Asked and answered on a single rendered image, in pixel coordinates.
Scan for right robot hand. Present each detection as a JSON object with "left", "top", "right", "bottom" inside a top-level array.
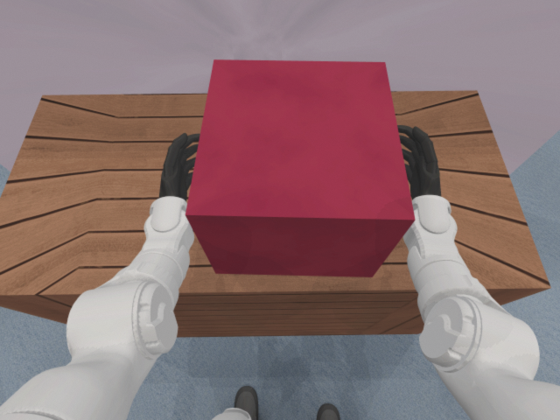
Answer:
[{"left": 397, "top": 125, "right": 441, "bottom": 200}]

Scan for robot left foot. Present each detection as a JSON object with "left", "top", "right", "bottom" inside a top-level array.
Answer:
[{"left": 234, "top": 386, "right": 258, "bottom": 420}]

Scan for left robot upper arm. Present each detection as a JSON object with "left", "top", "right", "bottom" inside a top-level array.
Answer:
[{"left": 0, "top": 280, "right": 178, "bottom": 420}]

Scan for carton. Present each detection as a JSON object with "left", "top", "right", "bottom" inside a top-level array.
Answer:
[{"left": 185, "top": 59, "right": 415, "bottom": 277}]

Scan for pedestal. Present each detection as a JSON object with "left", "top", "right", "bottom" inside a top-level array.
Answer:
[{"left": 0, "top": 90, "right": 551, "bottom": 338}]

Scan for robot right forearm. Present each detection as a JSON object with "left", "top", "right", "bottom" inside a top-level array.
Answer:
[{"left": 403, "top": 195, "right": 540, "bottom": 372}]

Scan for left robot hand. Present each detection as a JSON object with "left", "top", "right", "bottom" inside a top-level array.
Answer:
[{"left": 159, "top": 133, "right": 200, "bottom": 201}]

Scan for robot left forearm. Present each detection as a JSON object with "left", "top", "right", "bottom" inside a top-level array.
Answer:
[{"left": 66, "top": 196, "right": 194, "bottom": 356}]

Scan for right robot upper arm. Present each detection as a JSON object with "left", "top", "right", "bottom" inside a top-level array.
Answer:
[{"left": 419, "top": 296, "right": 560, "bottom": 420}]

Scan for left robot shin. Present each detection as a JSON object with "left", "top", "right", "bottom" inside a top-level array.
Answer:
[{"left": 223, "top": 408, "right": 251, "bottom": 419}]

